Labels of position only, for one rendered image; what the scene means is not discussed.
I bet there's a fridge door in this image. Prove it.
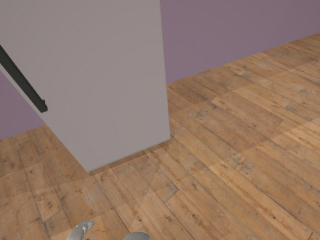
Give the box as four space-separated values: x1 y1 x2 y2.
0 0 170 171

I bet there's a handle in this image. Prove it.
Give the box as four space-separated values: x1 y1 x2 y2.
0 45 48 113

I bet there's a robot left hand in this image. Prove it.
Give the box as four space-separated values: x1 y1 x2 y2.
66 219 95 240

